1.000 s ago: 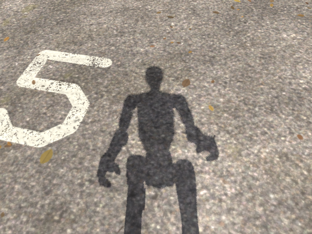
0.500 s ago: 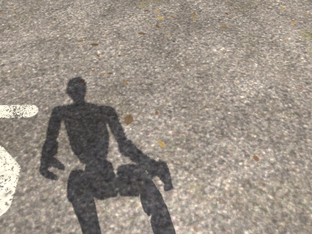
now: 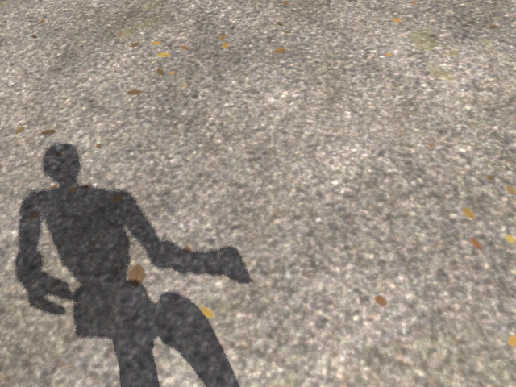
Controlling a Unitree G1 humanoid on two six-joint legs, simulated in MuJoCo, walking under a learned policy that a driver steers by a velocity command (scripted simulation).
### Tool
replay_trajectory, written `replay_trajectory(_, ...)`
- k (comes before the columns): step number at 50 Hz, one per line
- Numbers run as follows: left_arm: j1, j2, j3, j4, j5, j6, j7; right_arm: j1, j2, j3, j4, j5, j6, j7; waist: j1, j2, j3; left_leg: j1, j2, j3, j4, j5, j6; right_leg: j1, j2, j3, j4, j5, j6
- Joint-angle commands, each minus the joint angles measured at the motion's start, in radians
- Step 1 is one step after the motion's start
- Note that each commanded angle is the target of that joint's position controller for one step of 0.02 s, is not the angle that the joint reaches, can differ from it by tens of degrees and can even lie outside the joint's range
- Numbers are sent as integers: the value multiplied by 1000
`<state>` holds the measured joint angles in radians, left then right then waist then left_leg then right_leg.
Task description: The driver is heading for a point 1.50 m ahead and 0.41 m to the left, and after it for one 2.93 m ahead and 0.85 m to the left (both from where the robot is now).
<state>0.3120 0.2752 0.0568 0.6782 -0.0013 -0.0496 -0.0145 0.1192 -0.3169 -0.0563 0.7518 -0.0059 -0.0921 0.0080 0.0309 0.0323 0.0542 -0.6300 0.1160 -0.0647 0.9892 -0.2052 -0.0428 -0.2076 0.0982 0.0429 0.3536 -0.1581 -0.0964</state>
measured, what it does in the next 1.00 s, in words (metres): walks ahead, turning left: left foot, then right foot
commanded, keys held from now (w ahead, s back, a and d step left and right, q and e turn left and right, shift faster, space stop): w+q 0.80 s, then w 0.20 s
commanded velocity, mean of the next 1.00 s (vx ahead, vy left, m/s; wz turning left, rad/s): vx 0.50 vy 0.00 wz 0.36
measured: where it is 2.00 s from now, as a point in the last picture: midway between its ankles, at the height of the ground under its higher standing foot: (170, 196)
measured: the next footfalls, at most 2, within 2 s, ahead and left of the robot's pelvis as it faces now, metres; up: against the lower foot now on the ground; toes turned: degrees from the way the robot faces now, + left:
left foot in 0.30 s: +0.35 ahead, +0.17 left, +0.00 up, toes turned +6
right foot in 0.78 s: +0.67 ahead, +0.05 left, +0.00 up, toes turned +27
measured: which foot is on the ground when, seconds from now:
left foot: up 0.00-0.28, down 0.30-0.80, up 0.82-1.00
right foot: down 0.00-0.32, up 0.34-0.76, down 0.78-1.00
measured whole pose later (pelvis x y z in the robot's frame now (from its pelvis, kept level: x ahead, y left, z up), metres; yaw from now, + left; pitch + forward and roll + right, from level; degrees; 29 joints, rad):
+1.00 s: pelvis +0.58 +0.12 +0.00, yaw +27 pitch +1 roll -1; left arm 0.29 0.26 0.05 0.76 0.00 -0.10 -0.02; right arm 0.25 -0.31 -0.06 0.71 0.02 -0.03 0.00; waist 0.03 0.05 0.02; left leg -0.53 0.03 -0.07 1.06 -0.33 0.01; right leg -0.20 0.05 -0.02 0.36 -0.18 -0.04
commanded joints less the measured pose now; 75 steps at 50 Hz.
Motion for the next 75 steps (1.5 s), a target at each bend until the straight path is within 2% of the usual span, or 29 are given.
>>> replay_trajectory(1,-31,148,37,-54,1,-26,16,9,-42,-3,-33,2,4,2,-11,-96,-61,19,6,30,-166,199,-22,17,-231,121,-165,265,-150)
replay_trajectory(9,43,174,44,47,-1,-27,14,-146,-51,5,-87,30,-5,41,58,-89,31,-54,-33,30,-423,282,62,226,-331,61,-169,167,-108)
replay_trajectory(12,21,189,52,62,-6,-12,24,-109,-64,0,-95,26,-5,57,25,-100,6,-11,-70,53,-444,147,109,310,-353,19,-81,404,-73)
replay_trajectory(14,-14,200,53,53,-3,3,34,55,-110,-30,-58,19,1,52,-66,-105,-113,236,-151,127,-459,118,151,295,-306,-48,146,754,-31)
replay_trajectory(15,-8,182,43,41,4,7,44,195,-161,-55,-27,19,5,43,-128,-66,-204,470,-142,74,-456,161,186,175,-260,-92,367,719,8)
replay_trajectory(16,92,111,17,1,22,-11,41,302,-273,-83,-29,17,9,33,-106,136,-341,852,102,-351,-458,115,346,-201,-135,-121,760,292,86)
replay_trajectory(17,85,75,-1,7,20,-38,28,328,-219,-68,-21,35,9,37,-110,231,-425,1014,208,-753,-653,-76,443,-454,3,11,962,-388,116)
replay_trajectory(18,6,150,13,-13,-18,-64,10,301,-163,-50,-27,33,10,34,-140,141,-328,963,192,-680,-693,-200,388,-560,-70,95,1013,-354,91)
replay_trajectory(19,-78,156,11,-39,-33,-79,4,246,-141,-45,-44,27,13,29,-133,61,-218,830,158,-556,-703,-182,352,-573,-115,75,967,-275,75)
replay_trajectory(20,-121,151,11,-50,-13,-86,7,192,-126,-38,-55,20,16,27,-101,-17,-124,681,123,-464,-722,-86,333,-553,-149,59,874,-221,74)
replay_trajectory(22,-107,150,21,-51,17,-74,14,134,-98,-26,-81,8,17,19,-44,13,-87,529,63,-372,-757,90,321,-441,-184,58,752,-155,91)
replay_trajectory(29,-232,75,-1,-84,19,-54,21,187,-144,-43,-60,27,28,-18,-73,34,-50,372,-39,-200,-766,243,277,-357,-135,13,344,160,173)
replay_trajectory(34,-356,91,4,-113,-2,-73,1,266,-138,-45,-30,37,50,-30,-115,50,-48,448,-18,-293,-691,155,246,-287,-85,36,149,233,160)
replay_trajectory(37,-315,126,21,-103,-7,-85,-5,252,-137,-50,-33,33,61,-35,-78,86,-55,529,15,-376,-600,193,224,-230,-86,53,104,118,119)
replay_trajectory(39,-138,171,45,-66,6,-94,6,222,-91,-34,-52,25,61,-27,18,70,-171,475,-53,-332,-401,267,178,66,-141,63,65,123,47)
replay_trajectory(40,16,227,60,-55,17,-91,16,236,-35,-14,-74,5,57,-24,72,-50,-321,338,-126,-236,-126,70,141,335,-315,237,91,69,-14)
replay_trajectory(41,75,278,74,-10,19,-76,6,381,6,2,-94,37,48,-23,-1,-398,-404,-7,-239,-129,155,-392,86,590,-506,693,4,-150,-170)
replay_trajectory(42,49,177,53,-25,-4,-73,0,367,-94,-14,-58,44,46,-26,22,-259,-312,-108,-152,-152,263,-356,73,526,-498,727,-40,-343,-147)
replay_trajectory(44,-24,118,32,-23,7,-64,0,198,-118,-24,-79,27,48,-25,36,-84,-113,-102,-100,-95,263,-195,59,288,-403,457,-75,-179,-93)
replay_trajectory(48,-57,89,20,14,6,-68,-4,165,-48,-15,-97,26,44,-8,-19,-136,-52,-22,-45,-49,100,-128,51,115,-319,247,-152,75,-109)
replay_trajectory(53,-39,159,37,56,-10,-60,0,28,-4,12,-133,10,30,8,7,-106,-32,3,-19,13,-200,69,34,82,-307,116,-209,190,-124)
replay_trajectory(60,56,200,43,130,-31,-30,5,-125,-38,6,-181,24,16,28,33,-119,-7,110,-67,47,-439,149,74,167,-348,71,-158,228,-73)
replay_trajectory(63,49,189,33,141,-31,-16,11,90,-113,-37,-123,13,11,17,-99,-93,-127,475,-109,78,-523,130,129,109,-283,28,113,465,-17)
replay_trajectory(64,40,133,8,114,-8,-20,11,269,-187,-61,-95,-2,14,4,-174,-3,-270,760,62,-95,-495,141,188,-72,-223,-14,401,254,25)
replay_trajectory(65,160,20,-26,95,-8,-35,10,319,-263,-75,-82,-7,25,1,-123,262,-401,1032,301,-518,-591,-51,326,-421,-70,-43,743,-360,85)
replay_trajectory(66,115,125,0,114,-30,-44,10,326,-166,-52,-81,0,25,3,-161,163,-368,970,286,-599,-665,-202,317,-517,-100,83,875,-423,82)
replay_trajectory(67,40,171,17,89,-48,-47,8,267,-129,-37,-79,6,20,4,-147,125,-227,858,257,-457,-688,-191,279,-574,-141,79,899,-338,72)
replay_trajectory(71,21,113,20,97,-30,-11,14,99,-40,-18,-68,-9,-8,13,-39,91,-77,533,145,-147,-811,66,235,-423,-231,62,794,-120,92)
replay_trajectory(75,-29,74,19,75,-25,16,16,101,-64,-32,-24,-14,-28,3,-24,32,-27,504,145,6,-862,235,242,-477,-232,84,701,9,112)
